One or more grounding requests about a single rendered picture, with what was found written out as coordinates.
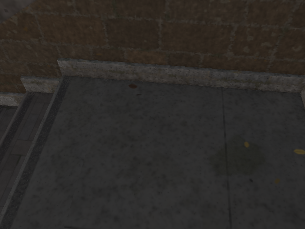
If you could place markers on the stairs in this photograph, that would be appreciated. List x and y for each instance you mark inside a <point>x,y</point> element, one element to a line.
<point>18,127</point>

